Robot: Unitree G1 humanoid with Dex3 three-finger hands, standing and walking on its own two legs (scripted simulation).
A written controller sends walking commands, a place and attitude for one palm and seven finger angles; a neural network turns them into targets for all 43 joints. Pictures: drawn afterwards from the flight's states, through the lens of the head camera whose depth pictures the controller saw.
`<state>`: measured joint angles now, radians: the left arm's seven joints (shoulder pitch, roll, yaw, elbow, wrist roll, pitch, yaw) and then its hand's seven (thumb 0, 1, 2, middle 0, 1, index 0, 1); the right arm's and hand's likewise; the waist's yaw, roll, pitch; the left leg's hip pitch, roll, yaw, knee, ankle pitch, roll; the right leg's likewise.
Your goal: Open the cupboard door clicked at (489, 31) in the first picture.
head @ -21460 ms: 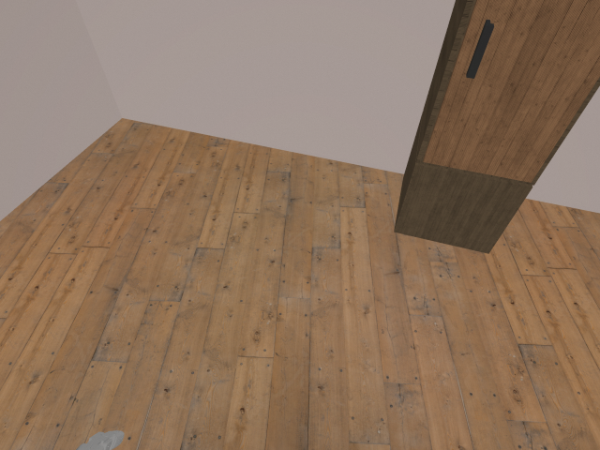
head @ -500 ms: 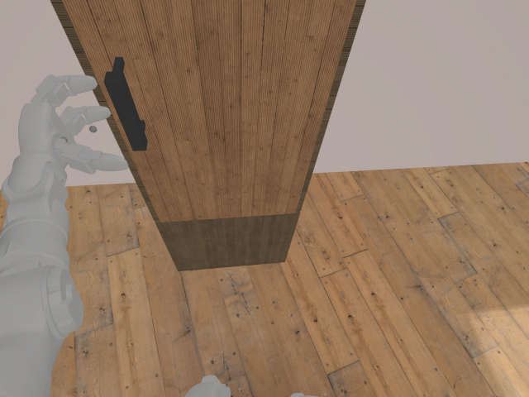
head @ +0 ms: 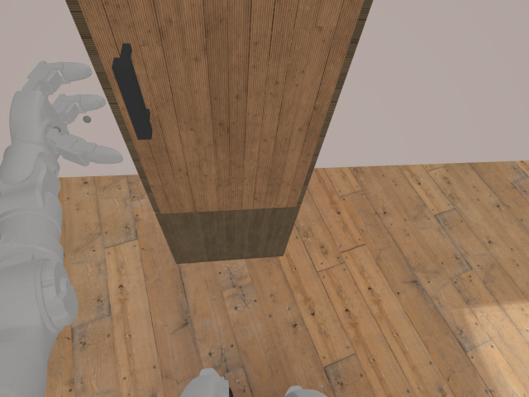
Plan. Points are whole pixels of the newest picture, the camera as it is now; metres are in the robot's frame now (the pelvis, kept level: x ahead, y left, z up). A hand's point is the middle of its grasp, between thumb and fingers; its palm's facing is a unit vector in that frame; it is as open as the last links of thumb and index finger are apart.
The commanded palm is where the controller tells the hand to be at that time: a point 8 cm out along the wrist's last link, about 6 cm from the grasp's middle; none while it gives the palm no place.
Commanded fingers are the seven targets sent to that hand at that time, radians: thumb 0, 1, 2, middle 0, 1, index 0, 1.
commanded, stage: move the hooked fingers beside the handle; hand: left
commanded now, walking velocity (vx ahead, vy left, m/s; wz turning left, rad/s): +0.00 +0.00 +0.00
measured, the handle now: (136, 94) +0.55 +0.18 +0.11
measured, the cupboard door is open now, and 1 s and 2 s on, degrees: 0 0 0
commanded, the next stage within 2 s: slide the fingers in behind the handle in 0.48 s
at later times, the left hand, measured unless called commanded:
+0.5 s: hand (89, 119) +0.49 +0.23 +0.11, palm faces +0.06 -1.00 +0.02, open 14.0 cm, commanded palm +0.47 +0.27 +0.11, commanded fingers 0.00 -0.50 0.30 -0.30 -1.20 -0.30 -1.20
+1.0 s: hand (109, 116) +0.49 +0.20 +0.12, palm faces +0.06 -1.00 +0.02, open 14.0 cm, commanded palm +0.47 +0.24 +0.11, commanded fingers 0.00 -0.50 0.30 -0.30 -1.20 -0.30 -1.20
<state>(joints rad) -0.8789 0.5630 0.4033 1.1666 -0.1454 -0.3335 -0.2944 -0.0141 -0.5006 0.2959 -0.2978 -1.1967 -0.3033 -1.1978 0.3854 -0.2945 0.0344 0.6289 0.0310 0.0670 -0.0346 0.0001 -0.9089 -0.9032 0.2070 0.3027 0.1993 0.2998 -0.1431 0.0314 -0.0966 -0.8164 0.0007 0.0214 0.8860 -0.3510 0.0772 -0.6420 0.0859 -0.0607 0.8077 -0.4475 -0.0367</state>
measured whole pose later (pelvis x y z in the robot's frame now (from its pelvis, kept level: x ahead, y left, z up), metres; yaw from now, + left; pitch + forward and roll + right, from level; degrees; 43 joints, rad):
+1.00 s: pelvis +0.00 +0.00 +0.00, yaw +0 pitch +15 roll -4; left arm -0.87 0.49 0.37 1.13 -0.14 -0.32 -0.23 -0.01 -0.50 0.30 -0.30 -1.20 -0.30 -1.20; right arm 0.40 -0.28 0.03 0.63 0.03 0.07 -0.01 0.00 -0.91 -0.90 0.21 0.30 0.20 0.30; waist -0.13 0.04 -0.11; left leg -0.80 0.00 0.03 0.89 -0.36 0.07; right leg -0.63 0.09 -0.05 0.81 -0.46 -0.04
